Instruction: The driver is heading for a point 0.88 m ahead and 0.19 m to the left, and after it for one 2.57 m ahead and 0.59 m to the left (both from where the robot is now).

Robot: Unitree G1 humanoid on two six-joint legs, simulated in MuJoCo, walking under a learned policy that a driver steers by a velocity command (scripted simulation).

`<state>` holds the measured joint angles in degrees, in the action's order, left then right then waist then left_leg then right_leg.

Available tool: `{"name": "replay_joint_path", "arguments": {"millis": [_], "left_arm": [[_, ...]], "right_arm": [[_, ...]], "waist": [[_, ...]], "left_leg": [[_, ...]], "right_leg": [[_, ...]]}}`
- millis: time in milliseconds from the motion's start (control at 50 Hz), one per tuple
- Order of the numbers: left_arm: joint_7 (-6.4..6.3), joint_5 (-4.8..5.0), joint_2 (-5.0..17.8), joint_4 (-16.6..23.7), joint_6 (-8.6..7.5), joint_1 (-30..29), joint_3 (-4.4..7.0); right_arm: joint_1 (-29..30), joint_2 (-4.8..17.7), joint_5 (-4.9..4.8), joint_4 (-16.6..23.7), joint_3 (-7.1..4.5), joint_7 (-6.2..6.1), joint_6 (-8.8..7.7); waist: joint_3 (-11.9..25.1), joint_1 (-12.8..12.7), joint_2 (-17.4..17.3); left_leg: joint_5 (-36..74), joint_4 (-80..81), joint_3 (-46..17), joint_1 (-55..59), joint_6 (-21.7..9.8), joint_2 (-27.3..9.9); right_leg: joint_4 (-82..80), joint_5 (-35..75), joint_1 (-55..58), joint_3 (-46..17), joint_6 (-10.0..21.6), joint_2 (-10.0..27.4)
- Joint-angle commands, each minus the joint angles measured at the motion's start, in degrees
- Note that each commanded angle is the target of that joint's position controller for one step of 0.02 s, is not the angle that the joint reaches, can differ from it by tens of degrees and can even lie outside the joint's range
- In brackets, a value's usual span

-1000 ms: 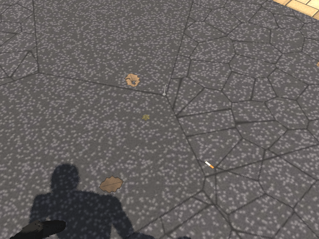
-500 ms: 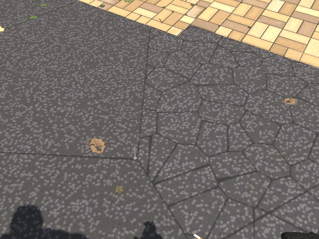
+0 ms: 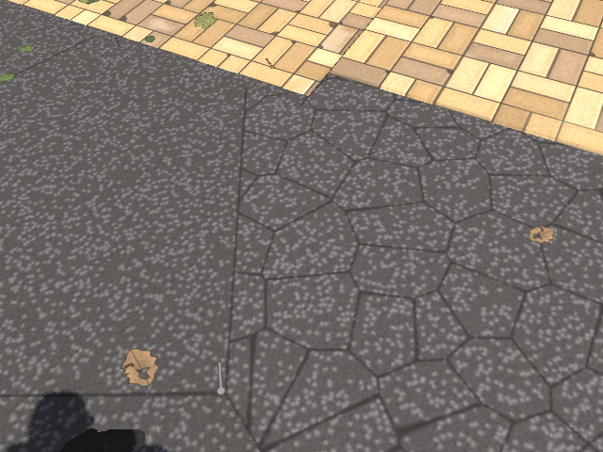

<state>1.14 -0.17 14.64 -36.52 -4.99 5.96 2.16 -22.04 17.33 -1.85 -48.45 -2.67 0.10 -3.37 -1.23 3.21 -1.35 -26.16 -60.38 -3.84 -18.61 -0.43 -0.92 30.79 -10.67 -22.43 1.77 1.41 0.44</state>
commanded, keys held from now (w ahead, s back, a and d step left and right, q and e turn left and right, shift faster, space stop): w+q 0.64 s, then w+e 0.36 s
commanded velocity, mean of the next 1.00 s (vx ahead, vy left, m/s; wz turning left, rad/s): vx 0.50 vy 0.00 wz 0.33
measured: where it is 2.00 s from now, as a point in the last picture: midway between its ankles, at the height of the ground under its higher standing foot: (227, 309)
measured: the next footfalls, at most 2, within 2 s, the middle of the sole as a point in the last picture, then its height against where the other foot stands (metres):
left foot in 0.42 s outside the picture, level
right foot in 0.96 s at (269, 350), level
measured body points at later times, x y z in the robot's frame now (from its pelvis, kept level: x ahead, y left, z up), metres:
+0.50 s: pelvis +0.25 +0.07 -0.01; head +0.29 +0.09 +0.43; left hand +0.23 +0.37 -0.14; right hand +0.51 -0.13 -0.10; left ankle +0.32 +0.16 -0.73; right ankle +0.12 -0.12 -0.64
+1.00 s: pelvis +0.55 +0.12 -0.01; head +0.58 +0.13 +0.44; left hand +0.64 +0.43 -0.10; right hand +0.70 -0.13 -0.13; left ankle +0.34 +0.17 -0.69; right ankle +0.68 +0.08 -0.73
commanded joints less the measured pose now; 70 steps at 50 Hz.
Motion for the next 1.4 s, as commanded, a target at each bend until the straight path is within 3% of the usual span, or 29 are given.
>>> {"name": "replay_joint_path", "arguments": {"millis": [20,120,220,320,360,400,420,440,460,480,500,520,540,620,720,840,900,940,960,980,1000,1020,1040,1060,1080,1180,1260,1340,1400], "left_arm": [[-0.03,-0.15,6.17,-0.74,-0.37,8.48,2.29],[-0.63,-0.68,6.81,-3.47,-1.99,6.16,3.16],[-1.53,-0.36,9.42,-5.74,-1.34,7.96,3.96],[-1.75,1.08,11.83,-8.35,0.29,11.73,4.88],[-1.95,1.50,13.38,-8.59,1.10,11.38,5.30],[-2.30,2.00,14.66,-8.35,2.08,10.22,5.56],[-2.55,1.77,13.40,-8.08,2.07,10.62,4.95],[-2.22,-0.77,7.04,-5.53,1.28,14.77,2.87],[-1.51,-0.43,5.35,-3.92,-0.92,14.05,1.56],[-0.83,2.05,10.40,-2.50,-2.30,6.65,2.85],[-0.75,2.64,9.96,-1.49,-3.06,4.23,2.58],[-1.26,1.33,9.46,-2.22,-3.24,4.41,2.56],[-1.58,0.19,10.11,-2.78,-2.81,5.39,3.04],[-1.59,-0.83,7.98,-2.80,-0.55,5.82,2.82],[-0.52,-0.10,4.75,-1.88,-0.74,-2.58,1.11],[1.35,1.16,6.55,0.71,-1.36,-9.27,1.07],[2.25,1.21,7.34,0.65,-1.36,-6.13,1.37],[1.90,0.81,10.22,-2.39,-1.08,5.09,3.18],[1.54,0.60,13.20,-3.84,-0.85,13.65,4.20],[1.50,0.57,18.35,-4.18,-0.66,17.99,5.51],[1.68,1.79,13.74,-4.76,-0.51,19.23,4.31],[1.29,1.64,11.44,-3.91,-0.24,16.00,3.55],[1.01,1.05,10.94,-2.96,0.08,13.02,3.39],[0.90,0.79,10.04,-2.47,0.36,10.68,3.03],[0.70,0.33,9.07,-1.92,0.33,9.37,2.56],[-0.82,0.78,11.10,-2.00,0.53,9.52,3.24],[-2.37,1.53,12.00,-3.99,2.53,13.15,3.90],[-3.37,1.69,11.06,-4.47,4.43,14.57,3.99],[-3.71,1.40,9.90,-2.09,4.94,9.85,3.89]], "right_arm": [[3.92,6.14,0.27,5.83,-1.92,-0.22,-0.63],[5.71,2.52,0.40,7.21,-1.70,0.07,1.64],[13.79,1.08,0.63,10.01,-0.88,1.72,1.25],[21.25,1.68,0.61,14.18,-0.75,3.26,1.35],[20.45,3.03,0.74,15.17,-1.44,3.59,1.57],[10.64,6.33,0.64,13.39,-3.49,3.28,1.95],[0.93,10.03,0.49,10.78,-5.54,2.40,2.32],[-2.77,17.07,0.17,10.02,-7.22,1.19,2.64],[-1.77,17.07,0.30,12.39,-6.40,1.56,1.65],[-1.26,12.38,0.77,12.16,-4.99,2.05,0.82],[0.91,10.59,0.89,11.85,-4.45,2.03,0.24],[4.81,8.81,0.83,12.28,-3.88,1.90,0.07],[7.84,6.96,1.27,13.11,-3.27,1.65,0.00],[8.56,7.55,1.48,13.49,-3.37,0.55,-0.42],[4.95,7.04,1.33,10.72,-2.85,-0.52,-0.49],[0.18,8.59,1.50,6.64,-3.08,-0.25,-0.47],[1.40,9.46,1.46,5.89,-3.45,-0.77,0.22],[3.61,9.53,1.70,6.58,-3.27,-1.21,0.88],[3.54,8.18,2.45,7.79,-2.49,-1.69,0.92],[-2.58,3.46,2.85,9.52,-1.00,-1.16,-0.25],[-0.54,4.77,2.56,9.24,-0.76,-0.54,-1.66],[4.69,7.61,0.69,10.80,-1.41,0.31,-2.83],[8.60,7.44,0.58,11.68,-1.20,0.47,-3.59],[10.67,7.23,1.75,12.18,-1.39,0.34,-3.93],[10.25,7.14,2.58,12.31,-1.71,0.12,-3.74],[11.87,4.46,3.09,13.30,-1.22,-0.70,-2.02],[18.89,2.34,2.96,14.55,-0.56,-0.41,-2.41],[22.11,4.02,2.23,15.46,-1.27,0.37,-2.48],[15.29,6.27,2.89,13.65,-2.33,0.17,-3.32]], "waist": [[3.45,-5.29,8.14],[0.12,-2.53,5.60],[-2.26,-5.06,3.91],[-4.50,-7.10,3.54],[-2.56,-5.50,5.01],[3.82,0.66,5.87],[8.91,5.33,3.98],[13.70,2.68,-10.17],[23.21,1.32,-11.55],[18.52,4.28,-4.62],[11.44,2.78,-3.37],[7.13,-0.03,0.40],[5.30,-2.31,-0.46],[3.74,-4.38,-1.14],[1.59,-0.27,-3.41],[-2.46,2.65,-2.81],[-1.06,0.28,-3.54],[6.61,-5.83,-2.73],[13.03,-9.25,0.88],[19.12,-6.64,14.77],[20.57,-8.27,14.46],[12.75,-8.76,10.27],[7.77,-8.11,4.63],[3.78,-6.54,1.33],[2.95,-4.67,2.11],[1.00,-3.27,4.71],[3.23,-5.84,5.89],[3.91,-6.06,7.16],[6.58,-1.59,7.83]], "left_leg": [[7.17,-7.53,-2.11,-23.09,-0.01,-5.66],[15.76,-2.35,-2.62,-21.61,1.61,-6.93],[28.12,13.79,0.70,-20.39,0.97,-5.97],[24.11,22.21,4.56,-21.14,-2.06,-4.72],[18.47,23.31,7.63,-16.73,-4.17,-1.89],[15.56,25.30,10.98,-2.54,-7.12,3.25],[18.51,27.95,8.99,13.29,-9.35,4.67],[17.58,29.19,-15.65,33.87,-16.89,-9.55],[6.45,40.50,-44.21,42.15,-24.99,-18.51],[5.70,43.94,-39.16,39.44,-21.20,-17.53],[8.85,43.95,-31.40,31.75,-19.10,-15.47],[14.74,43.90,-25.03,23.15,-17.22,-12.93],[20.67,44.64,-20.48,16.54,-16.22,-10.94],[31.03,47.55,-14.04,6.75,-16.61,-7.81],[27.59,48.26,-6.10,6.16,-12.29,-4.96],[27.69,46.77,-7.44,19.02,-11.63,-11.84],[42.27,42.04,-4.80,23.71,-9.65,-12.86],[61.38,28.30,0.09,21.83,-7.26,-9.26],[52.77,14.07,2.36,12.45,-5.13,-6.99],[19.62,-8.32,4.47,-11.05,0.10,3.62],[-4.28,-13.98,-2.54,-21.03,0.14,5.21],[-0.91,-15.74,-4.11,-25.94,-0.60,1.78],[3.20,-12.82,-2.96,-25.38,-1.06,-0.49],[5.78,-7.89,-2.11,-24.10,-0.78,-2.12],[7.99,-4.17,-2.15,-20.69,-0.39,-3.48],[14.75,8.82,0.46,-17.79,3.91,-2.77],[29.14,24.15,2.04,-8.82,4.65,2.65],[28.92,32.28,-1.01,-6.82,3.44,4.62],[32.62,39.33,-1.59,1.28,0.27,2.31]], "right_leg": [[-17.52,-1.70,21.23,-18.94,9.18,15.98],[-22.74,12.07,15.11,-6.15,9.82,15.00],[-23.69,14.45,16.93,3.02,8.41,13.95],[-20.68,18.36,25.14,6.90,6.70,16.40],[-14.83,33.73,27.58,8.74,5.44,16.57],[0.59,49.58,26.38,11.09,3.60,14.88],[14.37,44.05,18.18,12.06,1.39,12.50],[36.19,3.70,-5.48,11.62,-2.34,5.78],[48.31,-24.45,-18.28,-2.26,-3.47,-3.01],[49.71,-20.36,-24.20,-7.39,-2.14,0.28],[45.97,-15.33,-25.17,-6.57,-0.96,2.47],[40.92,-11.41,-22.11,-6.48,-0.97,4.80],[36.76,-8.83,-17.62,-6.72,-1.29,6.33],[28.51,-2.97,-12.47,-5.30,-4.27,5.83],[7.82,17.00,-9.86,-3.43,-5.06,4.20],[0.43,14.17,-16.36,-3.43,-0.41,3.51],[-0.69,6.40,-13.22,-2.04,2.59,1.54],[-2.11,7.12,3.67,1.48,5.36,-3.03],[-1.01,10.07,19.12,-7.23,8.42,2.66],[-5.08,0.82,39.14,-35.34,18.64,15.53],[-12.74,-8.44,44.02,-47.72,19.27,17.55],[-13.93,-11.56,38.46,-41.13,16.74,16.70],[-14.67,-8.21,30.69,-35.11,15.22,14.59],[-15.79,-2.65,23.64,-30.70,14.55,12.60],[-16.90,2.73,19.29,-27.83,14.04,10.80],[-18.49,19.67,10.53,-19.84,14.37,7.02],[-13.04,29.77,7.26,-14.67,9.02,2.01],[-7.51,22.98,12.65,-21.89,7.12,3.34],[2.95,22.80,15.20,-24.47,4.29,1.67]]}}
